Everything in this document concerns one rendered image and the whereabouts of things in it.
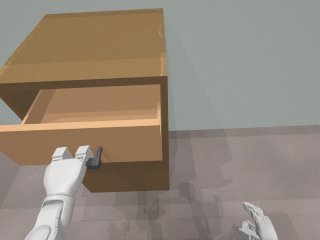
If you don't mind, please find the left robot hand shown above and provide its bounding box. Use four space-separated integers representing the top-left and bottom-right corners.
43 145 95 198

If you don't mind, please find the drawer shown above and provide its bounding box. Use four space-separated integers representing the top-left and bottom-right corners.
0 84 163 166

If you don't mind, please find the cabinet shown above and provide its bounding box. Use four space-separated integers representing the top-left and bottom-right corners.
0 8 170 193

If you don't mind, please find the left robot forearm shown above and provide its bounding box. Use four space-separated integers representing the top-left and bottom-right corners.
24 194 75 240

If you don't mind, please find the right robot hand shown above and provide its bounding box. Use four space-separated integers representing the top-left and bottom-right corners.
239 202 278 240

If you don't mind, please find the handle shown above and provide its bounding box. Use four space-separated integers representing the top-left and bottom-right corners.
49 146 103 170

